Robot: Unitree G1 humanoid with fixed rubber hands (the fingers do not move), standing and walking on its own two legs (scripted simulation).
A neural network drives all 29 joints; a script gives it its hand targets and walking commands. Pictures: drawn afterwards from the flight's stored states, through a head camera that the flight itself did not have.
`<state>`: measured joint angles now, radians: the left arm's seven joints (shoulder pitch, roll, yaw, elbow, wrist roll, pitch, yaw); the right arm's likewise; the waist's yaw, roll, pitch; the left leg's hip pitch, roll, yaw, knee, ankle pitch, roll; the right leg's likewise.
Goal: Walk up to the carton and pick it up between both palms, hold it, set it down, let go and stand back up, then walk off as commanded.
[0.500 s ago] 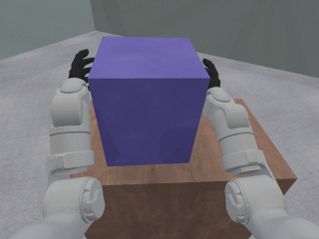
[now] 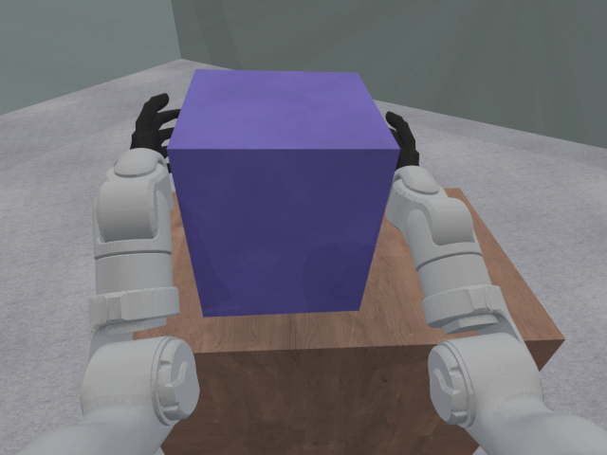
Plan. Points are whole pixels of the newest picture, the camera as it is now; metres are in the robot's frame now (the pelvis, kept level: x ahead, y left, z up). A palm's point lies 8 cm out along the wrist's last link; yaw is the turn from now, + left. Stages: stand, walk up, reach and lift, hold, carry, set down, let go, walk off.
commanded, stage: hold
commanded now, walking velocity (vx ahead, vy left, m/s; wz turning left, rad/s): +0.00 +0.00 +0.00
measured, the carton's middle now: (280, 194) +0.39 +0.00 +0.20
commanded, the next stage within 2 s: none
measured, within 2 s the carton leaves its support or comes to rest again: neither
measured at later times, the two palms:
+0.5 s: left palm (150, 160) +0.37 +0.15 +0.27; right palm (401, 174) +0.37 -0.15 +0.24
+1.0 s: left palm (150, 160) +0.37 +0.15 +0.27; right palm (401, 174) +0.37 -0.15 +0.24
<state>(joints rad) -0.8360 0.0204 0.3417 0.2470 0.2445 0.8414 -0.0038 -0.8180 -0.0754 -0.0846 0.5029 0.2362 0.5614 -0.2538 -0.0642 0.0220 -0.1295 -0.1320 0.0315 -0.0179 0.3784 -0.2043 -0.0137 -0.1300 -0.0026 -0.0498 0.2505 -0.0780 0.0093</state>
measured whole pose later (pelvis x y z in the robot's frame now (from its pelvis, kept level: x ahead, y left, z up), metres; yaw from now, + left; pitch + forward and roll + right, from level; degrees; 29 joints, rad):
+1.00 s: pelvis +0.00 +0.00 +0.00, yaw +0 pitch -3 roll -1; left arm -0.84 0.02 0.34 0.25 0.24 0.84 0.00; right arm -0.82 -0.08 -0.08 0.50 0.24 0.57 -0.25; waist -0.07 0.02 -0.13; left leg -0.13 0.03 -0.02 0.38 -0.20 -0.01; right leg -0.13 0.00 -0.05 0.25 -0.08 0.01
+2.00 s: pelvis +0.00 +0.00 +0.00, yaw +0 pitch -3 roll -1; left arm -0.84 0.02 0.34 0.25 0.24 0.84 0.00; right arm -0.82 -0.08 -0.08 0.50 0.24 0.57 -0.26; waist -0.07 0.02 -0.13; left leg -0.13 0.03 -0.02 0.38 -0.20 -0.02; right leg -0.13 0.00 -0.05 0.25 -0.08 0.01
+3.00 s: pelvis +0.00 +0.00 +0.00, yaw +0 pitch -3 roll -1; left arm -0.84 0.02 0.34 0.25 0.24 0.84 -0.01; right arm -0.82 -0.08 -0.08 0.50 0.24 0.57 -0.26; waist -0.07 0.02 -0.13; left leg -0.13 0.03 -0.02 0.38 -0.20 -0.02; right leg -0.13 0.00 -0.05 0.25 -0.08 0.01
